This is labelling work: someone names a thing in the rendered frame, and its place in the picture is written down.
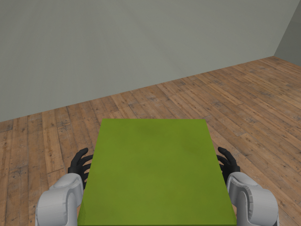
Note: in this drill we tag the carton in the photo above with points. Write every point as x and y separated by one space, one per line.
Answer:
155 172

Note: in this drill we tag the left robot forearm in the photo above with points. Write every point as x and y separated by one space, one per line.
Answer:
58 205

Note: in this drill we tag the left robot hand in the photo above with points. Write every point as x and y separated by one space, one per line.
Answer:
77 165

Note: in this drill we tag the right robot forearm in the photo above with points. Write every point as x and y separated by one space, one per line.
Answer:
255 206

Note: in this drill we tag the right robot hand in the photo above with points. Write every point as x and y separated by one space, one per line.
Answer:
230 164

